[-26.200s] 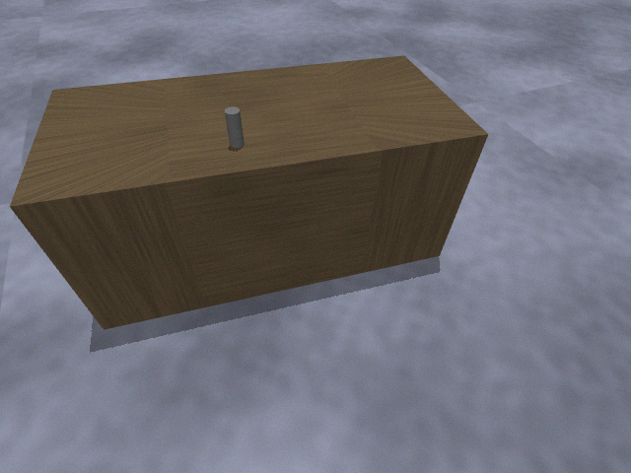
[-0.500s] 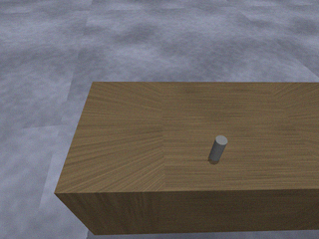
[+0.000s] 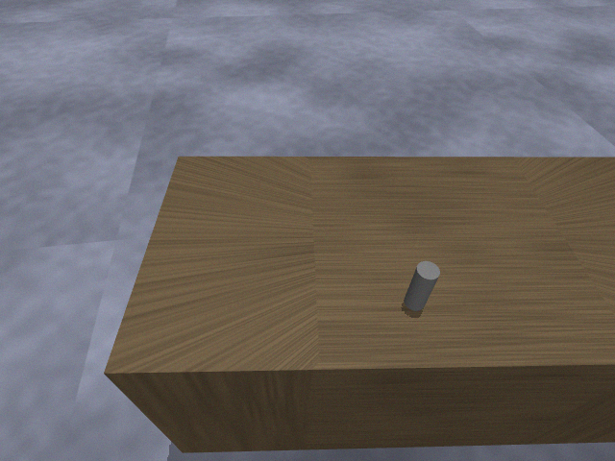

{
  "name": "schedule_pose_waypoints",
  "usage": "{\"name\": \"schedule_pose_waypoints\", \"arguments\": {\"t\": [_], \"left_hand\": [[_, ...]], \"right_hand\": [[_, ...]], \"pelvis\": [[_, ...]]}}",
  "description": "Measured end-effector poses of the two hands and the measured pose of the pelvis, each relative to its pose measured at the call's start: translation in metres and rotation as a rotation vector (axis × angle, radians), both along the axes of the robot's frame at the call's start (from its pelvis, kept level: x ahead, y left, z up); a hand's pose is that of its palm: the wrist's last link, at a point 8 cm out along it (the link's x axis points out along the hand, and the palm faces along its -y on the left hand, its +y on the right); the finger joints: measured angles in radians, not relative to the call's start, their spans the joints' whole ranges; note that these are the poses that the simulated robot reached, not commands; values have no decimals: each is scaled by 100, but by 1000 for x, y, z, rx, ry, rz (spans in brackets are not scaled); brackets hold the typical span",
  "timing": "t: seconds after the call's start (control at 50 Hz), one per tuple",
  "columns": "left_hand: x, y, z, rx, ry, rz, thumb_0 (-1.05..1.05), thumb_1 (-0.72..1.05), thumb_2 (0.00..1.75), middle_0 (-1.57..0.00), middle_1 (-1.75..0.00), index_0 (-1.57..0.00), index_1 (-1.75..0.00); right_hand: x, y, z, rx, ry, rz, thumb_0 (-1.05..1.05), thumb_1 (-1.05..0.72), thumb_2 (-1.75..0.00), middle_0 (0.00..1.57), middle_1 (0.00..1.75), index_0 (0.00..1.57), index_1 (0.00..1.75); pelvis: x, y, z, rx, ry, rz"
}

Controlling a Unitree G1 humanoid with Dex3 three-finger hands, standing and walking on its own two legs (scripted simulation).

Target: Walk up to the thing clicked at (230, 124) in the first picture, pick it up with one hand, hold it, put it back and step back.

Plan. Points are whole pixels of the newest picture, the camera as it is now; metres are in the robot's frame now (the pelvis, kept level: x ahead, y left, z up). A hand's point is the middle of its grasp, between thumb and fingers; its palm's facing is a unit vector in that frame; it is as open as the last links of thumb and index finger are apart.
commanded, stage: stand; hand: right
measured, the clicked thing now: (421, 287) +0.46 -0.22 -0.13
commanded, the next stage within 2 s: step back in 0.82 s
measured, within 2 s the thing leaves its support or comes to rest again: neither
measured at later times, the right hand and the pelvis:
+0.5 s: hand out of the picture +0.07 -0.25 -0.16, palm faces -0.02 +0.94 -0.34, open 7.4 cm; pelvis +0.00 +0.00 +0.00, yaw +0 degrees
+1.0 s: hand out of the picture +0.07 -0.27 -0.16, palm faces +0.00 +0.93 -0.37, open 7.4 cm; pelvis -0.03 +0.00 -0.01, yaw +0 degrees
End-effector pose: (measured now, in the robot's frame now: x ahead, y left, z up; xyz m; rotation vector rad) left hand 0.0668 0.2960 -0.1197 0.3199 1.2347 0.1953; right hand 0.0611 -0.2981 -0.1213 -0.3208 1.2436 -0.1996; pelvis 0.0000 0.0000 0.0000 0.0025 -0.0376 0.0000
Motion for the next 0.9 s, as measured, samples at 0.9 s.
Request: {"name": "schedule_pose_waypoints", "arguments": {"t": [0.9], "left_hand": [[4,7,-1,10,-18,13,0,90,89,-20,-30,-20,-30]], "right_hand": [[2,-2,-1,-2,-3,-14,0,-90,-89,21,30,21,30]], "pelvis": [[-7,1,-4,0,9,-7]]}}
